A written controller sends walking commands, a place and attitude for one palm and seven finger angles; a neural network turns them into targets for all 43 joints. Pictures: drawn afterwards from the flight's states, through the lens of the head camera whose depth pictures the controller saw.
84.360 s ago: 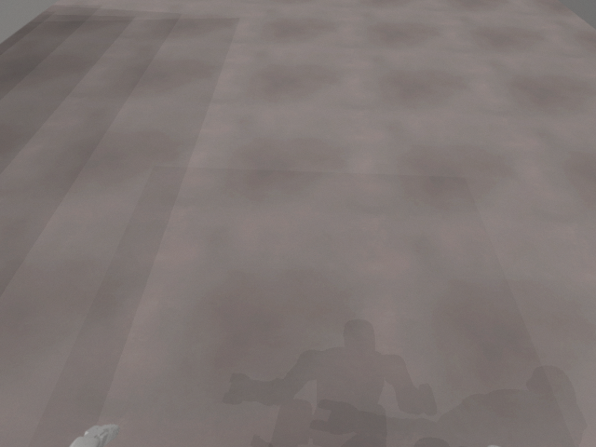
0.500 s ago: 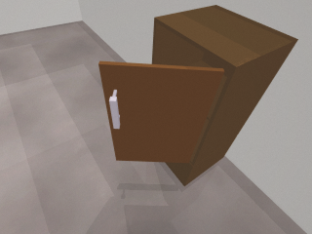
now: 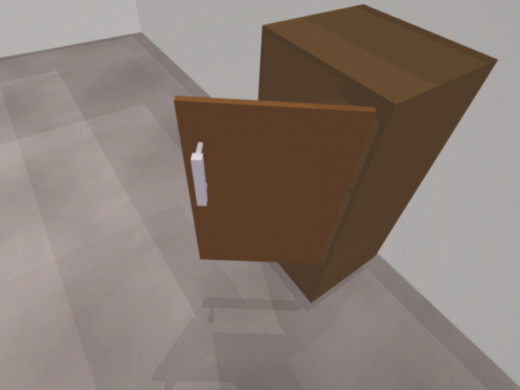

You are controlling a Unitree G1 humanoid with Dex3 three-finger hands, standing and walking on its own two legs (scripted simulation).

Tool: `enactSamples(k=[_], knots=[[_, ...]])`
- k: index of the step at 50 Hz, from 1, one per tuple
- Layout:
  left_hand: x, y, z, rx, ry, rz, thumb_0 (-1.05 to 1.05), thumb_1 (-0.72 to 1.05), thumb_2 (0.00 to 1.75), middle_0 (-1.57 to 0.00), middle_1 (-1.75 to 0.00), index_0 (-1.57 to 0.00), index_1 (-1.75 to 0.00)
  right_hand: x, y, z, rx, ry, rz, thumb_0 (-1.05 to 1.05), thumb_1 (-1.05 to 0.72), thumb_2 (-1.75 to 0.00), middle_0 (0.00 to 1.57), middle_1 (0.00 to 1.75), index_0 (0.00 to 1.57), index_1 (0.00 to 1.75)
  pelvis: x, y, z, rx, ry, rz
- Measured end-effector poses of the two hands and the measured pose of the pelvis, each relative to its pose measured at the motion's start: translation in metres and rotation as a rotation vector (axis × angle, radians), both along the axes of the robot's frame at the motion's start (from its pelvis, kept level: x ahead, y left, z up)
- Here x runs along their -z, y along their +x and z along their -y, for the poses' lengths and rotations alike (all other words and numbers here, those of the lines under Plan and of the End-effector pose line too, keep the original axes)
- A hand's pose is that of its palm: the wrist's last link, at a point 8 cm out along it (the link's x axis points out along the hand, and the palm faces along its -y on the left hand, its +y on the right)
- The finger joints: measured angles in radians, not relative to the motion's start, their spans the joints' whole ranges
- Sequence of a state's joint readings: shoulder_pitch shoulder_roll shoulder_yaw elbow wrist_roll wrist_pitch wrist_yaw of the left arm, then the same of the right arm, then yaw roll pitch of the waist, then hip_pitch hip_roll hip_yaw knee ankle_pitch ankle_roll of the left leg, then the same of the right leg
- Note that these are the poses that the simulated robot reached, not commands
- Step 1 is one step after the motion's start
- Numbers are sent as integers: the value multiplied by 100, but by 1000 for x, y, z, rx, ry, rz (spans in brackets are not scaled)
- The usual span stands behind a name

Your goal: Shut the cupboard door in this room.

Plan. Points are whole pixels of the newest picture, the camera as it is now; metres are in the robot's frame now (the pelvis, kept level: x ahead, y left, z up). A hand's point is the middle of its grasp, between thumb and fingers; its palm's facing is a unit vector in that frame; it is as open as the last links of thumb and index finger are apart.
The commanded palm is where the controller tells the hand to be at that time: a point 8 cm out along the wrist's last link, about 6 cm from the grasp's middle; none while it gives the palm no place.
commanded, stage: look again from close up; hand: left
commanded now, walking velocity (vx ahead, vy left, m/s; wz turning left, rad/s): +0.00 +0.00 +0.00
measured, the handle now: (201, 174) +0.55 +0.17 -0.03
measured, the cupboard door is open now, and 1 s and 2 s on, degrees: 54 54 54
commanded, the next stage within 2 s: shuffle to correct the standing spot in 0.48 s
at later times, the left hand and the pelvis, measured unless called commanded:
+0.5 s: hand out of the picture -0.02 +0.17 -0.18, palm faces +0.03 -0.99 -0.16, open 7.4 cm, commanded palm none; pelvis +0.00 +0.00 +0.00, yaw +0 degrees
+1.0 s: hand out of the picture -0.03 +0.16 -0.18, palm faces +0.06 -0.99 -0.11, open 7.4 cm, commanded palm none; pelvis +0.03 +0.01 +0.00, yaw -2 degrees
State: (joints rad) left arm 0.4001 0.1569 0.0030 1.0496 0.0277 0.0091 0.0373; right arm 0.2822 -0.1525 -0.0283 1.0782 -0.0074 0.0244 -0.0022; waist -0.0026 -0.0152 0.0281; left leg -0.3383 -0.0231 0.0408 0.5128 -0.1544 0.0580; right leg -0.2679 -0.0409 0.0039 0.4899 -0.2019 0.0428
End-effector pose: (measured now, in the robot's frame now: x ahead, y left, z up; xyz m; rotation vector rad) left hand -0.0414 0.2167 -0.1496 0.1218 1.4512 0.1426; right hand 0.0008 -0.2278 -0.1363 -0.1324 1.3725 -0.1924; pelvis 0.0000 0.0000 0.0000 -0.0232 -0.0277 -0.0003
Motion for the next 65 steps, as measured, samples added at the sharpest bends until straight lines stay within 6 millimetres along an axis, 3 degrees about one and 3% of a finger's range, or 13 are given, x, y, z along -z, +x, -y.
enactSamples(k=[19,33,41,48,52,61,65], knots=[[0,15,4,3,-7,51,1,90,90,-20,-30,-20,-30,2,-3,-8,21,17,9,1,-92,-90,20,30,20,30,-1,-3,-2,3,3,-2],[-3,12,0,-2,-3,20,1,90,90,-20,-30,-20,-30,1,1,-11,18,22,-13,1,-92,-90,19,30,20,30,-3,3,-4,3,5,-11],[-8,3,6,-33,-26,-31,1,90,90,-20,-30,-20,-30,-2,11,-7,28,12,-15,1,-91,-90,20,30,20,30,-7,13,-3,14,7,-20],[-1,4,10,-56,-54,-79,1,90,90,-20,-30,-20,-30,1,29,-7,37,-12,7,1,-91,-90,19,30,20,30,0,29,-7,23,1,-20],[3,23,9,-25,-62,-84,1,90,90,-20,-30,-20,-30,2,35,-10,57,-11,25,1,-91,-90,19,30,20,30,2,40,-7,43,4,-16],[-9,130,9,27,11,115,2,93,90,-20,-30,-20,-30,2,33,-5,74,46,-68,1,-91,-90,20,30,20,30,-4,74,16,19,21,-41],[-8,152,8,-15,40,165,2,93,90,-20,-30,-20,-30,8,53,6,33,47,-121,1,-91,-90,20,30,20,30,1,92,21,-16,-2,-41]])
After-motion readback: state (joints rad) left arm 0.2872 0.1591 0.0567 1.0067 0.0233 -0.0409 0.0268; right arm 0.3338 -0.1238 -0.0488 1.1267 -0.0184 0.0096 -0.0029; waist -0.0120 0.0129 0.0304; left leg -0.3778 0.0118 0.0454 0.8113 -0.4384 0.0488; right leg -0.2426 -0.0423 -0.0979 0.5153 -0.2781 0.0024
